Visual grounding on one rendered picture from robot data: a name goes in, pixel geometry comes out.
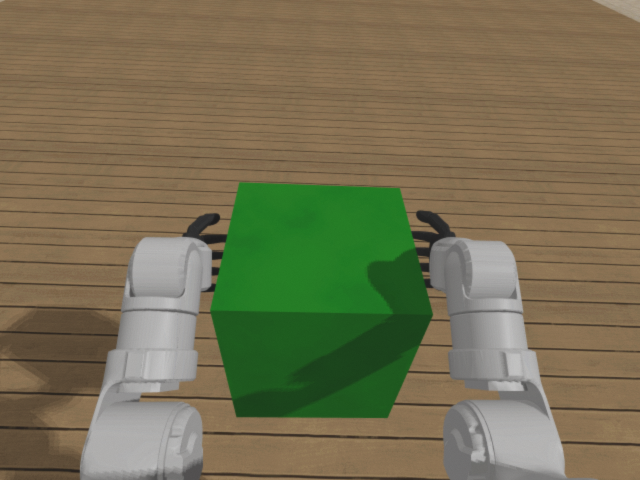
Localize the robot right forearm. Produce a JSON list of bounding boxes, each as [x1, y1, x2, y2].
[[429, 237, 565, 472]]

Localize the carton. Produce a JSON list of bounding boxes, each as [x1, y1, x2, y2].
[[210, 182, 433, 418]]

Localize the robot left forearm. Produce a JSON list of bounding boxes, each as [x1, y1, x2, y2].
[[80, 237, 212, 480]]

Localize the right robot hand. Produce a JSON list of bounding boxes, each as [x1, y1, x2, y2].
[[411, 210, 456, 291]]

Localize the robot left upper arm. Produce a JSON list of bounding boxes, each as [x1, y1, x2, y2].
[[81, 402, 203, 480]]

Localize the robot right upper arm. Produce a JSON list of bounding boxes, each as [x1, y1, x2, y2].
[[443, 400, 598, 480]]

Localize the left robot hand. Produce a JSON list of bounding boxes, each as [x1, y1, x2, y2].
[[182, 213, 227, 292]]

